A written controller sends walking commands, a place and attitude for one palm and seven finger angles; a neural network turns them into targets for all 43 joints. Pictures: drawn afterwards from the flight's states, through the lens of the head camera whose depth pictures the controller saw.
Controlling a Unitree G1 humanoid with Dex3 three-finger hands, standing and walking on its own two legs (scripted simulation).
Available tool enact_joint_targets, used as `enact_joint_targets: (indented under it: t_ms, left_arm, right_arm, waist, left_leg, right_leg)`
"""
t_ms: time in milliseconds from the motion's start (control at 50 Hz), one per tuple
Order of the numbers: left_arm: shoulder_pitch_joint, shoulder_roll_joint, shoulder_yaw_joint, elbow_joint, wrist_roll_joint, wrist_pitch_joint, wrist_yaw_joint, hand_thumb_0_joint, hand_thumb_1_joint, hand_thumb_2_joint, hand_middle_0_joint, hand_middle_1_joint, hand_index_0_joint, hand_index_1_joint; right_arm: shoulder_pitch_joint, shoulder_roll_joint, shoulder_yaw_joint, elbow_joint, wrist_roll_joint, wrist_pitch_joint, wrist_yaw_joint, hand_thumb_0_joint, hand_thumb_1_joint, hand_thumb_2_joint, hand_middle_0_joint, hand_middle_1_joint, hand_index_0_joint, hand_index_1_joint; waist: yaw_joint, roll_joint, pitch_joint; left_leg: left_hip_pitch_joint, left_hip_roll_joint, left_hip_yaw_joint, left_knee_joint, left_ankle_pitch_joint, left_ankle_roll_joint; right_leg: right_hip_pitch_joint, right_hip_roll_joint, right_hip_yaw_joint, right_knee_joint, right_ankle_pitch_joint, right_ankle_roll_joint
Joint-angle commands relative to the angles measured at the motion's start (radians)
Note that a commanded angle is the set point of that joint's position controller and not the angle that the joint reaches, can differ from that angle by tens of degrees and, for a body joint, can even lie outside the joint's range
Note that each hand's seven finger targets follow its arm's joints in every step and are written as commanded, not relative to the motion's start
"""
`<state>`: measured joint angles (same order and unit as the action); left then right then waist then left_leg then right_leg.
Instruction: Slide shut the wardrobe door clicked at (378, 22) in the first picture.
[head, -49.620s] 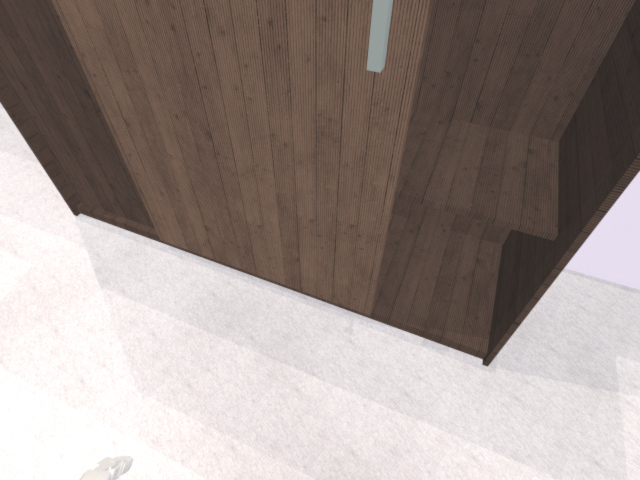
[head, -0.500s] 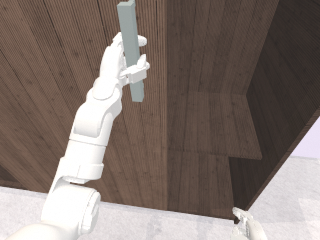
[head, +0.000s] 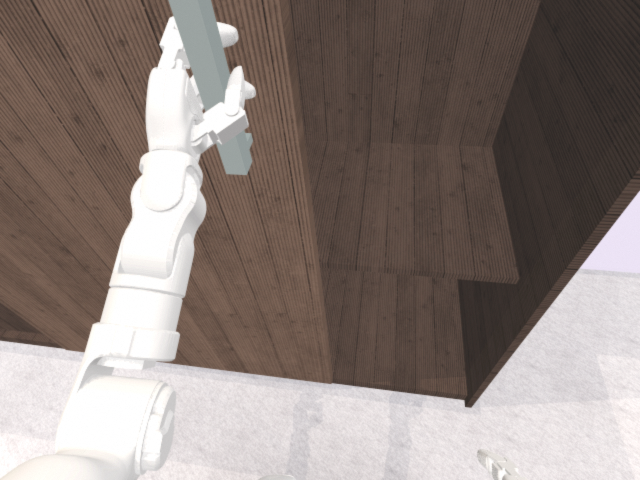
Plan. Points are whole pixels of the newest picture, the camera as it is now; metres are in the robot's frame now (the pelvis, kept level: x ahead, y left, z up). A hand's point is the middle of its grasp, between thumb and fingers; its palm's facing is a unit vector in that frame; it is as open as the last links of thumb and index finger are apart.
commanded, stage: step sideways, sliding the door along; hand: left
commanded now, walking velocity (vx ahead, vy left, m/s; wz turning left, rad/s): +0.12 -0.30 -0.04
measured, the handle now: (220, 72) +0.45 +0.14 +0.28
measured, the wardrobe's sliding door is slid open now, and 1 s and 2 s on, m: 0.40 0.25 0.00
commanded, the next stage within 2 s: none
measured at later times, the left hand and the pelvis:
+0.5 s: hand (276, 112) +0.41 +0.08 +0.26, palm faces +0.24 -0.96 -0.12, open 6.9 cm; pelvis +0.06 -0.09 -0.01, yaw +3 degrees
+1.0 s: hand (381, 117) +0.41 -0.02 +0.25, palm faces +0.25 -0.96 -0.11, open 7.4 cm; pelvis +0.09 -0.19 +0.00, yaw +6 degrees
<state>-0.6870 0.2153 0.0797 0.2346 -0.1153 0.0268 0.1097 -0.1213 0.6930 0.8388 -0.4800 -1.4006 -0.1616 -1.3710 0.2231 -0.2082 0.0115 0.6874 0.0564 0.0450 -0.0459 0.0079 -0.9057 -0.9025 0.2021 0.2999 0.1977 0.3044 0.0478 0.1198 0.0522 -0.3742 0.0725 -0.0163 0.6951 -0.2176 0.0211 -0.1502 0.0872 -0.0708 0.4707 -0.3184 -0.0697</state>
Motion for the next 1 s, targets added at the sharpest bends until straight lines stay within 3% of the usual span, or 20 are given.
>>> enact_joint_targets:
  t_ms: [0,40,80,120,200,260,320,340,360,400,440,480,700,740,780,820,880,920,940,980]
  left_arm:
    - [-0.574,-0.013,-0.155,-0.358,0.024,-0.163,-0.068,0.0,0.9,0.9,-0.45,-1.4,-0.45,-1.4]
    - [-0.585,-0.127,-0.256,-0.419,0.002,-0.182,-0.071,0.0,0.9,0.9,-0.45,-1.4,-0.45,-1.4]
    - [-0.547,-0.164,-0.306,-0.417,-0.012,-0.183,-0.079,0.0,0.9,0.9,-0.45,-1.4,-0.45,-1.4]
    - [-0.524,-0.068,-0.225,-0.501,0.011,-0.18,-0.08,0.0,0.9,0.9,-0.45,-1.4,-0.45,-1.4]
    - [-0.53,-0.115,-0.277,-0.455,0.035,-0.176,-0.107,0.0,0.9,0.9,-0.45,-1.4,-0.45,-1.4]
    - [-0.496,-0.096,-0.281,-0.391,0.033,-0.146,-0.107,0.0,0.9,0.9,-0.45,-1.4,-0.45,-1.4]
    - [-0.477,-0.076,-0.274,-0.411,0.041,-0.127,-0.078,0.0,0.9,0.9,-0.45,-1.4,-0.45,-1.4]
    - [-0.48,-0.044,-0.251,-0.45,0.046,-0.127,-0.067,0.0,0.9,0.9,-0.45,-1.4,-0.45,-1.4]
    - [-0.488,-0.025,-0.251,-0.507,0.044,-0.124,-0.06,0.0,0.9,0.9,-0.45,-1.4,-0.45,-1.4]
    - [-0.463,-0.11,-0.303,-0.557,0.027,-0.139,-0.075,0.0,0.9,0.9,-0.45,-1.4,-0.45,-1.4]
    - [-0.396,-0.164,-0.354,-0.614,0.015,-0.182,-0.105,0.0,0.9,0.9,-0.45,-1.4,-0.45,-1.4]
    - [-0.339,-0.132,-0.324,-0.671,0.036,-0.206,-0.105,0.0,0.9,0.9,-0.45,-1.4,-0.45,-1.4]
    - [-0.16,-0.085,-0.285,-0.805,0.064,-0.204,-0.112,0.0,0.9,0.9,-0.45,-1.4,-0.45,-1.4]
    - [-0.15,-0.036,-0.267,-0.848,0.07,-0.203,-0.114,0.0,0.9,0.9,-0.45,-1.4,-0.45,-1.4]
    - [-0.049,0.016,-0.23,-0.843,0.065,-0.18,-0.099,0.0,0.9,0.9,-0.45,-1.4,-0.45,-1.4]
    - [-0.051,-0.016,-0.251,-0.905,0.043,-0.174,-0.102,0.0,0.9,0.9,-0.45,-1.4,-0.45,-1.4]
    - [-0.107,-0.055,-0.294,-1.029,0.034,-0.223,-0.081,0.0,0.9,0.9,-0.45,-1.4,-0.45,-1.4]
    - [-0.068,-0.079,-0.305,-1.025,0.021,-0.244,-0.093,0.0,0.9,0.9,-0.45,-1.4,-0.45,-1.4]
    - [-0.05,-0.1,-0.307,-0.972,0.049,-0.257,-0.103,0.0,0.9,0.9,-0.45,-1.4,-0.45,-1.4]
    - [-0.119,-0.133,-0.327,-0.959,0.075,-0.251,-0.104,0.0,0.9,0.9,-0.45,-1.4,-0.45,-1.4]
  right_arm:
    - [-0.159,-0.072,-0.049,-0.188,0.008,-0.06,-0.007,0.0,-0.9,-0.9,0.2,0.3,0.2,0.3]
    - [-0.139,-0.105,-0.059,-0.19,-0.006,-0.064,0.007,0.0,-0.9,-0.9,0.2,0.3,0.2,0.3]
    - [-0.188,-0.084,-0.043,-0.2,-0.006,-0.051,0.046,0.0,-0.9,-0.9,0.2,0.3,0.2,0.3]
    - [-0.168,-0.095,-0.068,-0.204,0.004,-0.038,0.047,0.0,-0.9,-0.9,0.2,0.3,0.2,0.3]
    - [-0.182,-0.109,-0.078,-0.228,0.02,-0.052,0.053,0.0,-0.9,-0.9,0.2,0.3,0.2,0.3]
    - [-0.205,-0.102,-0.078,-0.23,0.047,-0.059,0.042,0.0,-0.9,-0.9,0.2,0.3,0.2,0.3]
    - [-0.217,-0.052,-0.075,-0.196,0.023,-0.083,0.026,0.0,-0.9,-0.9,0.2,0.3,0.2,0.3]
    - [-0.217,-0.068,-0.085,-0.175,0.02,-0.103,0.022,0.0,-0.9,-0.9,0.2,0.3,0.2,0.3]
    - [-0.208,-0.089,-0.091,-0.162,0.019,-0.11,0.022,0.0,-0.9,-0.9,0.2,0.3,0.2,0.3]
    - [-0.205,-0.091,-0.093,-0.147,0.001,-0.112,0.016,0.0,-0.9,-0.9,0.2,0.3,0.2,0.3]
    - [-0.216,-0.115,-0.109,-0.209,-0.01,-0.086,0.057,0.0,-0.9,-0.9,0.2,0.3,0.2,0.3]
    - [-0.233,-0.104,-0.112,-0.215,-0.021,-0.069,0.091,0.0,-0.9,-0.9,0.2,0.3,0.2,0.3]
    - [-0.251,-0.079,-0.082,-0.283,0.009,-0.126,0.106,0.0,-0.9,-0.9,0.2,0.3,0.2,0.3]
    - [-0.242,-0.048,-0.074,-0.285,0.035,-0.128,0.094,0.0,-0.9,-0.9,0.2,0.3,0.2,0.3]
    - [-0.27,-0.025,-0.063,-0.264,0.022,-0.155,0.066,0.0,-0.9,-0.9,0.2,0.3,0.2,0.3]
    - [-0.244,-0.039,-0.094,-0.245,0.017,-0.16,0.059,0.0,-0.9,-0.9,0.2,0.3,0.2,0.3]
    - [-0.277,-0.034,-0.063,-0.216,-0.007,-0.136,0.052,0.0,-0.9,-0.9,0.2,0.3,0.2,0.3]
    - [-0.286,-0.084,-0.099,-0.264,-0.008,-0.131,0.071,0.0,-0.9,-0.9,0.2,0.3,0.2,0.3]
    - [-0.269,-0.097,-0.106,-0.271,-0.013,-0.124,0.096,0.0,-0.9,-0.9,0.2,0.3,0.2,0.3]
    - [-0.276,-0.113,-0.107,-0.288,-0.013,-0.117,0.115,0.0,-0.9,-0.9,0.2,0.3,0.2,0.3]
  waist:
    - [-0.074,-0.26,-0.406]
    - [-0.133,0.157,-0.461]
    - [-0.106,0.154,-0.342]
    - [-0.073,0.075,-0.285]
    - [-0.065,0.086,-0.362]
    - [-0.048,0.027,-0.345]
    - [-0.068,-0.389,-0.241]
    - [-0.064,-0.392,-0.247]
    - [-0.074,-0.384,-0.245]
    - [-0.117,-0.205,-0.315]
    - [-0.095,0.067,-0.389]
    - [-0.086,0.095,-0.331]
    - [-0.07,0.136,-0.275]
    - [-0.063,-0.147,-0.333]
    - [-0.062,-0.373,-0.322]
    - [-0.061,-0.474,-0.322]
    - [-0.107,-0.207,-0.412]
    - [-0.078,0.019,-0.444]
    - [-0.056,0.058,-0.463]
    - [-0.064,0.043,-0.403]
  left_leg:
    - [0.24,-0.032,0.034,-0.029,0.053,0.062]
    - [0.728,0.232,-0.325,-0.23,0.599,0.192]
    - [0.677,0.38,-0.507,-0.227,0.696,0.252]
    - [0.626,0.373,-0.345,-0.117,0.674,0.233]
    - [0.192,0.204,-0.05,-0.13,0.312,0.099]
    - [-0.011,0.104,0.038,-0.027,-0.139,0.047]
    - [-0.068,-0.114,0.053,0.296,-0.344,-0.027]
    - [0.0,-0.093,0.006,0.326,-0.359,-0.022]
    - [0.083,-0.058,-0.011,0.247,-0.276,-0.023]
    - [0.302,0.038,-0.025,-0.26,0.154,0.01]
    - [0.587,0.364,-0.359,-0.244,1.047,0.147]
    - [0.574,0.353,-0.278,-0.169,1.024,0.183]
    - [0.496,0.29,0.009,-0.05,0.841,0.02]
    - [0.343,0.145,0.068,0.174,0.52,-0.017]
    - [0.028,-0.037,0.031,0.279,-0.402,-0.01]
    - [0.006,0.036,-0.047,0.236,-0.441,-0.028]
    - [0.24,0.075,0.063,-0.275,0.101,-0.04]
    - [0.585,0.371,-0.117,-0.238,0.872,0.078]
    - [0.598,0.464,-0.165,-0.201,1.008,0.162]
    - [0.498,0.477,-0.105,-0.215,0.809,0.179]
  right_leg:
    - [0.081,-0.215,0.152,0.106,0.808,-0.024]
    - [-0.438,-0.032,0.033,0.612,0.147,0.059]
    - [-0.574,-0.085,0.243,0.828,-0.198,0.024]
    - [-0.625,-0.174,0.318,0.602,-0.318,0.018]
    - [0.001,-0.066,0.036,0.283,0.046,0.065]
    - [0.155,-0.048,-0.034,0.229,0.111,0.095]
    - [-0.023,-0.296,0.398,-0.143,0.262,-0.039]
    - [-0.085,-0.341,0.442,-0.162,0.291,-0.087]
    - [-0.125,-0.331,0.461,-0.124,0.376,-0.118]
    - [-0.098,-0.213,0.149,0.224,0.591,-0.005]
    - [-0.39,-0.096,0.07,0.561,-0.109,0.087]
    - [-0.45,-0.107,0.117,0.639,-0.197,0.081]
    - [-0.073,-0.067,0.028,0.055,0.138,0.07]
    - [0.138,-0.157,0.091,-0.079,0.755,0.049]
    - [0.24,-0.36,0.32,0.004,1.453,-0.045]
    - [0.186,-0.396,0.372,0.055,1.29,-0.086]
    - [0.173,-0.288,0.206,0.189,1.048,-0.01]
    - [-0.191,-0.148,0.11,0.357,0.28,0.075]
    - [-0.247,-0.112,0.143,0.458,-0.191,0.078]
    - [-0.331,-0.105,0.18,0.617,-0.256,0.08]
